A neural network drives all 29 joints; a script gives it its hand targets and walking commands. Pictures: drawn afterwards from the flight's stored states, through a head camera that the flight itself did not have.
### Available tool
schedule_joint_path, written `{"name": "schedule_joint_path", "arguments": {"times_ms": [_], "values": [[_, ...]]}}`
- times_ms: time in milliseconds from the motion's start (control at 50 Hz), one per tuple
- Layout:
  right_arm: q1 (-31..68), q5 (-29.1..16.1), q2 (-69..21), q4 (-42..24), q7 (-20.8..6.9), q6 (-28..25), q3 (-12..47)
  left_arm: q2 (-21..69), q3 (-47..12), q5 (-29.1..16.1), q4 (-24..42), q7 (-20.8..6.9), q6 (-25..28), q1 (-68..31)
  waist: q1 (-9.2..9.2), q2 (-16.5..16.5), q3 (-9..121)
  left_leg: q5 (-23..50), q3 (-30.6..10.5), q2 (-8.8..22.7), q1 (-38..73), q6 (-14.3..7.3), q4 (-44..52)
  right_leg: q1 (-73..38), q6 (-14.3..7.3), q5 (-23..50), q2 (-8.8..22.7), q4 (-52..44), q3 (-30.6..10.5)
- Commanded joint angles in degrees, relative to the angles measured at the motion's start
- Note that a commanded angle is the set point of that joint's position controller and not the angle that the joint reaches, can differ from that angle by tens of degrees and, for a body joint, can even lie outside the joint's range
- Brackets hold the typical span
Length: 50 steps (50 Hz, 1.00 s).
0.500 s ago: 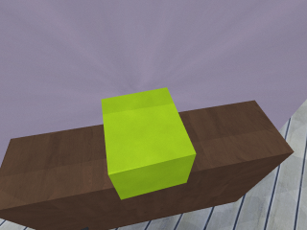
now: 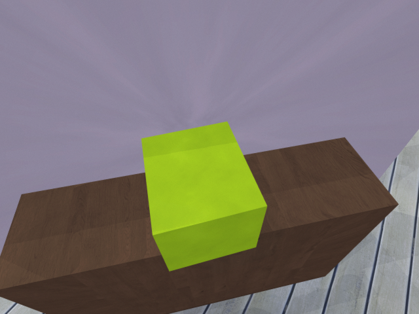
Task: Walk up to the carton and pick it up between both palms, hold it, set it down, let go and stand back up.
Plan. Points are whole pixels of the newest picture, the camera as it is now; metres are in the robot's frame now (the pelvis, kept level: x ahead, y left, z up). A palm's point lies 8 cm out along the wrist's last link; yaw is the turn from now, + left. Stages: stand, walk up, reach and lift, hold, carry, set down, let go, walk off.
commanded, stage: stand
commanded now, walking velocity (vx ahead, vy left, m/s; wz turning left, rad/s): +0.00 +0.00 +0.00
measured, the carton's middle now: (199, 193) +0.39 +0.05 -0.04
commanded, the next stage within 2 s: none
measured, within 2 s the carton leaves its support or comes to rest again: neither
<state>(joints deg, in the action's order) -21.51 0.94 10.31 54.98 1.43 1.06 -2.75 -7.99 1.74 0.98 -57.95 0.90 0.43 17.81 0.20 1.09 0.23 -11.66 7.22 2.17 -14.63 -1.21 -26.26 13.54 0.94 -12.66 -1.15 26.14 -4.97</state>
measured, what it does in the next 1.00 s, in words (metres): stands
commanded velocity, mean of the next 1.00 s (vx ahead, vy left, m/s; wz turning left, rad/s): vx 0.00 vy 0.00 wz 0.00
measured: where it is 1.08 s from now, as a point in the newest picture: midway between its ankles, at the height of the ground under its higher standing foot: outside the picture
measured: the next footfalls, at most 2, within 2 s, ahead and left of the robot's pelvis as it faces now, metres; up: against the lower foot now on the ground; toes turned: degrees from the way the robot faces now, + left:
none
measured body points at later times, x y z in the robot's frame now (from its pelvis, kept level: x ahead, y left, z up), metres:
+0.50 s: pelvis +0.00 +0.01 +0.00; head +0.01 +0.00 +0.45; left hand -0.01 +0.21 -0.16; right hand -0.03 -0.21 -0.16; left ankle +0.03 +0.11 -0.74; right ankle +0.01 -0.13 -0.74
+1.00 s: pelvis +0.01 +0.01 +0.00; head +0.01 +0.01 +0.45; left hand -0.02 +0.21 -0.16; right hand -0.03 -0.20 -0.16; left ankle +0.03 +0.11 -0.74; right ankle +0.01 -0.13 -0.74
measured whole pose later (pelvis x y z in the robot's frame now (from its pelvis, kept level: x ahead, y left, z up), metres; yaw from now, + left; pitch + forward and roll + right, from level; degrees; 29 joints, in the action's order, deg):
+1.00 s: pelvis +0.01 +0.01 +0.00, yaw +0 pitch -1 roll +0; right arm -20.3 0.7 7.0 63.9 2.2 0.2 -0.7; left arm -5.5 -0.3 0.6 -67.1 2.1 -0.1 17.5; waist 0.6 0.5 -0.8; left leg -11.6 6.8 0.6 -12.6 -2.2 -24.7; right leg 11.5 2.2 -12.5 0.1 24.6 -5.6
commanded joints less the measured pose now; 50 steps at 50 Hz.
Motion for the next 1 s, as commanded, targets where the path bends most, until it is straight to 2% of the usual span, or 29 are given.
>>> {"name": "schedule_joint_path", "arguments": {"times_ms": [0,20,60,80,120,140,160,180,220,260,300,340,420,540,560,580,600,640,660,680,720,740,780,800,860,900,940,960,980], "values": [[-4.25,0.20,5.93,-0.40,0.45,-0.98,-1.36,-5.88,0.86,0.18,0.57,0.56,0.94,1.41,0.59,-2.27,-2.97,-6.84,-8.05,4.91,3.07,-2.20,7.19,6.13,-2.26,0.53,3.05,-6.57,-4.21],[-4.99,-0.06,5.14,0.01,0.60,-1.17,-0.91,-5.28,0.78,-0.20,0.09,0.60,0.92,2.11,0.50,-1.07,-2.11,-5.73,-7.19,4.78,4.30,-2.05,6.97,5.68,-2.44,1.27,3.06,-6.37,-4.49],[-4.67,-0.18,4.27,1.11,0.44,-1.37,-0.85,-4.85,0.55,0.02,-0.49,0.67,0.83,1.32,0.62,-1.20,-4.17,-6.03,-7.86,4.74,2.95,-1.89,7.48,6.38,-2.43,1.71,2.97,-5.72,-3.83],[-4.41,0.28,3.74,1.87,0.59,-1.33,-0.31,-4.36,0.43,-0.09,-1.03,0.75,0.70,1.96,-0.18,0.85,-4.32,-5.83,-8.38,5.44,1.74,-2.24,8.61,4.47,-2.53,2.83,3.33,-5.57,-3.68],[-3.63,-0.15,5.26,1.70,0.48,-1.29,-0.83,-4.00,-0.01,-0.17,-1.79,0.94,0.60,1.94,0.37,-0.51,-2.92,-6.56,-8.14,5.25,3.49,-2.20,8.17,5.30,-2.43,1.89,3.16,-5.93,-3.68],[-3.85,-0.11,4.22,2.33,0.33,-1.44,-0.37,-3.01,-0.18,-0.30,-2.72,0.83,0.58,3.22,0.00,-1.33,-3.30,-5.63,-7.94,5.07,3.33,-2.07,7.58,4.92,-2.26,2.37,3.02,-5.75,-3.50],[-4.70,-0.17,3.18,2.95,0.44,-1.24,-0.08,-4.23,0.02,-0.11,-2.64,0.68,0.69,2.74,0.43,0.12,-3.11,-5.11,-7.28,4.79,3.66,-1.90,7.71,4.79,-2.24,2.89,3.21,-5.93,-3.48],[-4.19,-0.22,2.90,3.38,0.56,-1.15,0.06,-4.34,0.07,-0.26,-2.75,0.89,0.68,1.55,0.25,-1.21,-4.61,-4.63,-7.50,4.62,2.70,-1.89,7.61,5.30,-2.33,2.52,3.37,-5.96,-3.86],[-5.14,0.04,4.08,4.17,0.64,-1.12,-0.09,-4.48,-0.01,-0.25,-3.47,0.97,0.62,2.93,0.51,0.50,-3.79,-4.84,-6.94,4.61,4.62,-1.80,7.44,5.47,-2.10,2.66,3.13,-6.14,-3.47],[-5.72,-0.20,3.06,4.86,0.56,-1.15,0.27,-3.59,-0.27,-0.11,-4.38,1.00,0.58,2.77,0.71,-1.81,-4.46,-4.77,-7.37,4.71,3.64,-1.82,7.54,5.14,-2.19,2.77,3.29,-6.27,-3.61],[-4.77,-0.19,2.60,5.36,0.41,-0.95,0.63,-2.78,-0.52,-0.42,-4.80,0.87,0.39,3.46,-0.05,-1.15,-4.01,-4.68,-7.53,4.59,3.48,-2.02,7.30,4.54,-2.26,2.75,3.10,-5.89,-3.69],[-5.16,-0.12,2.50,5.76,0.51,-1.05,0.65,-2.12,-0.90,-0.40,-5.31,1.01,0.23,2.62,0.68,-2.00,-4.19,-4.25,-7.22,4.80,3.33,-2.01,6.55,4.90,-2.23,2.34,3.50,-6.31,-3.78],[-5.19,-0.16,2.12,6.48,0.65,-1.33,0.93,-2.99,-0.66,-0.50,-6.13,1.05,0.20,2.82,0.57,-2.52,-4.57,-3.78,-7.12,4.71,3.76,-1.89,6.65,4.99,-2.07,2.70,3.32,-6.85,-3.72],[-6.12,-0.13,1.83,7.99,0.72,-1.22,1.05,-3.24,-0.79,-0.52,-7.31,1.30,-0.12,4.07,0.40,-0.59,-4.77,-4.86,-6.96,3.98,2.90,-1.52,7.08,3.89,-1.94,2.41,3.28,-6.31,-3.58],[-4.94,-0.23,1.46,7.56,0.73,-1.12,1.11,-2.46,-1.08,-0.55,-7.20,1.41,0.01,3.39,0.43,-1.21,-5.91,-4.86,-7.14,4.18,2.47,-1.61,7.52,4.58,-2.05,2.88,3.59,-6.40,-3.68],[-5.04,-0.17,0.59,7.79,0.92,-1.20,1.30,-2.78,-0.86,-0.38,-7.25,1.28,-0.05,3.72,0.01,0.25,-4.57,-4.95,-7.19,4.30,3.26,-1.46,7.78,4.13,-2.17,2.47,3.55,-6.33,-3.73],[-4.19,-0.37,0.49,7.61,0.82,-1.23,1.54,-2.95,-0.73,-0.43,-7.26,1.29,0.02,3.07,0.09,-0.76,-5.29,-4.52,-7.68,4.46,3.53,-1.61,7.78,5.01,-2.20,3.11,3.30,-5.65,-3.38],[-3.97,-0.07,1.33,7.60,0.80,-1.11,1.22,-2.83,-0.96,-0.31,-7.64,1.15,-0.16,3.80,0.02,0.31,-4.75,-5.60,-7.93,4.52,2.62,-1.93,8.16,3.92,-1.75,3.35,3.16,-5.60,-3.04],[-4.09,-0.05,0.78,7.57,0.82,-1.11,1.45,-2.17,-1.01,-0.36,-7.46,1.07,-0.16,3.18,0.30,-1.87,-4.69,-4.64,-7.84,4.58,2.82,-1.91,7.74,3.52,-1.74,3.31,3.38,-5.94,-3.29],[-5.21,-0.31,2.64,7.84,1.00,-1.08,0.95,-0.50,-1.50,-0.27,-7.80,1.27,-0.14,3.21,0.81,-2.47,-4.53,-5.18,-7.88,4.84,3.26,-2.13,7.64,4.14,-1.66,2.84,3.12,-5.80,-2.89],[-4.11,-0.12,1.26,7.73,0.89,-1.26,1.38,-2.25,-0.99,-0.40,-8.28,1.40,-0.02,4.61,-0.01,-0.59,-4.37,-5.27,-8.40,4.86,3.48,-2.32,8.88,3.17,-1.61,3.60,3.17,-5.84,-2.97],[-4.96,-0.32,2.07,7.92,0.79,-1.23,1.23,-2.04,-1.48,-0.49,-8.09,1.25,-0.02,3.51,0.84,-0.28,-4.87,-5.65,-8.07,4.67,3.53,-2.10,8.61,4.14,-1.42,3.56,3.19,-5.73,-3.21],[-4.95,-0.29,1.00,8.11,0.94,-1.15,1.39,-1.55,-1.56,-0.28,-8.33,1.37,-0.06,3.96,0.64,-0.18,-5.35,-5.21,-8.13,4.64,3.58,-1.85,8.75,4.57,-1.51,3.41,3.53,-5.69,-2.87],[-5.42,-0.21,1.76,8.22,0.94,-1.31,1.34,-0.67,-1.74,-0.38,-8.86,1.41,-0.26,4.78,0.66,-1.84,-4.88,-5.06,-7.92,4.84,4.25,-2.05,8.46,4.61,-1.29,3.46,3.06,-5.51,-2.80],[-4.23,0.06,1.37,8.36,1.09,-1.21,1.33,-2.39,-1.15,-0.41,-8.17,1.44,-0.12,3.33,0.31,-0.12,-5.25,-5.97,-8.69,4.75,3.31,-1.96,9.43,3.89,-1.17,3.47,3.29,-5.36,-2.39],[-4.06,-0.15,1.50,8.27,0.92,-1.17,1.21,-2.05,-1.37,-0.37,-8.74,1.60,-0.17,4.09,0.27,-0.89,-5.08,-5.21,-8.36,4.72,3.37,-2.07,9.28,3.82,-1.36,3.93,3.46,-5.90,-2.50],[-3.93,-0.25,0.84,8.36,1.00,-1.14,1.39,-1.71,-1.52,-0.40,-8.73,1.39,-0.25,4.52,-0.02,0.23,-5.43,-7.11,-8.94,4.84,3.05,-2.13,9.42,4.21,-1.40,2.21,3.41,-6.07,-2.48],[-3.76,-0.22,0.63,8.24,1.11,-1.10,1.49,-1.59,-1.42,-0.38,-8.62,1.25,-0.21,4.18,-0.01,-1.39,-5.04,-6.27,-8.99,5.05,3.36,-2.15,9.23,4.11,-1.37,2.97,3.31,-5.47,-2.07],[-4.16,-0.55,1.12,8.08,0.92,-1.14,1.26,-1.10,-1.67,-0.26,-8.59,1.31,-0.23,3.89,0.64,-0.75,-5.10,-5.87,-8.60,4.52,2.80,-1.91,9.05,3.94,-1.44,2.96,3.19,-5.74,-2.52]]}}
